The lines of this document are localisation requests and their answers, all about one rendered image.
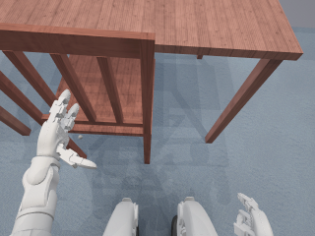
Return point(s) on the robot left thigh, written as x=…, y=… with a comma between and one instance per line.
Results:
x=123, y=220

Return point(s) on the chair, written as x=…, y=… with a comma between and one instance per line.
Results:
x=109, y=73

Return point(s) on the robot left hand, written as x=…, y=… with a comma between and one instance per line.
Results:
x=55, y=130

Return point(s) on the table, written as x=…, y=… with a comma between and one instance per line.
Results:
x=227, y=28

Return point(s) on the robot right hand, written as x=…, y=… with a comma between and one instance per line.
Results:
x=257, y=223

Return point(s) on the left robot forearm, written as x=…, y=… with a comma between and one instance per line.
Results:
x=38, y=206

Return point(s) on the left robot shin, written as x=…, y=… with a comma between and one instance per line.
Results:
x=133, y=230

